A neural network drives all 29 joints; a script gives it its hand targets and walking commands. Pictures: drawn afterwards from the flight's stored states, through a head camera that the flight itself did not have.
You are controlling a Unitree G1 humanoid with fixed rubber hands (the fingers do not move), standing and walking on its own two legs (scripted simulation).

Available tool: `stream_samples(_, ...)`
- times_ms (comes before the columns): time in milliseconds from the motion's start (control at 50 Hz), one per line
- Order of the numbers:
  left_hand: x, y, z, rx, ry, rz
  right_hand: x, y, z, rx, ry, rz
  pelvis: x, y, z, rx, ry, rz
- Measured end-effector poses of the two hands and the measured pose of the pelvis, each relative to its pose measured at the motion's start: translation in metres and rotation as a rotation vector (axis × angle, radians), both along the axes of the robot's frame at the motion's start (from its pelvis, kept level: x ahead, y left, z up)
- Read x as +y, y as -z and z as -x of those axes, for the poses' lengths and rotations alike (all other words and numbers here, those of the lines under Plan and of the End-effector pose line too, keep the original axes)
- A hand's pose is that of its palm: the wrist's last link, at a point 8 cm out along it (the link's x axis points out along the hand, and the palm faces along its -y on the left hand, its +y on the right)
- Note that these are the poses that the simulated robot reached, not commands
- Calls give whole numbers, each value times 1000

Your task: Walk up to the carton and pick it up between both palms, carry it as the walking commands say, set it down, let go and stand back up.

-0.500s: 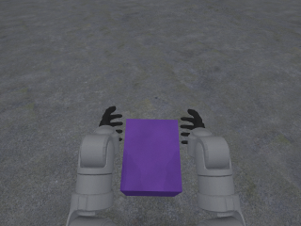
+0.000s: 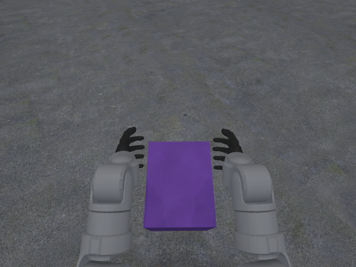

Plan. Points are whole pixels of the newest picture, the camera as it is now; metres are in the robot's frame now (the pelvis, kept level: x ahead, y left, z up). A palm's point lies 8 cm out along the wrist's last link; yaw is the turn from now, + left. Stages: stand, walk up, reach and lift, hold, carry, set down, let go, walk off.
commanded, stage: carry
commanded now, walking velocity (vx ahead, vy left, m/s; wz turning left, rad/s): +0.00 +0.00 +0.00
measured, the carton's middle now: (178, 188) +0.30 +0.00 -0.01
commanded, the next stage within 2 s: hold in 1.34 s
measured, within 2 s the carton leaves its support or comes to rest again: neither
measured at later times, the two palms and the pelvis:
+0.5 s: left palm (121, 157) +0.31 +0.13 +0.10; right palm (227, 158) +0.31 -0.10 +0.10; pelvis +0.02 +0.01 +0.00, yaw +0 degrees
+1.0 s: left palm (124, 160) +0.32 +0.13 +0.07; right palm (226, 161) +0.32 -0.11 +0.07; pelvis +0.02 +0.01 +0.00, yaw +0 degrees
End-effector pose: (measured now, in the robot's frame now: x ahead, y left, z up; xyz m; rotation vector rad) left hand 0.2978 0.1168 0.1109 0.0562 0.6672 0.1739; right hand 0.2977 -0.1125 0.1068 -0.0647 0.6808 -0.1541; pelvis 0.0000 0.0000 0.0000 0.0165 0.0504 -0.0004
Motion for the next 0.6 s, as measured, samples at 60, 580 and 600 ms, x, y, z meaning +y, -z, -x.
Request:
stream_samples(60,2,1,-3,0,2,2,2,1,-3,0,-1,2,2,0,-4,-3,0,1)
stream_samples(580,12,19,-20,26,17,16,10,18,-19,31,-8,6,11,1,-16,-18,3,7)
stream_samples(600,12,21,-21,25,18,18,10,20,-20,30,-8,4,11,1,-16,-18,3,8)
